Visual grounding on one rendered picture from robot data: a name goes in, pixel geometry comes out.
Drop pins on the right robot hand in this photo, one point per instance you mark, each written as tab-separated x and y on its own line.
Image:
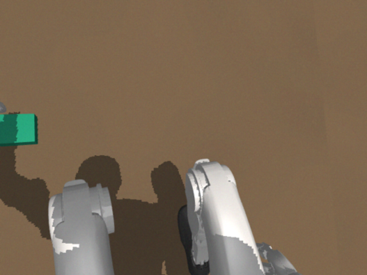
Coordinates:
278	263

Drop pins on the small box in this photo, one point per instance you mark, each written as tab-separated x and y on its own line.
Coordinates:
18	129

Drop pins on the right robot foot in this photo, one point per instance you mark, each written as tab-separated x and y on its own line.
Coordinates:
186	239

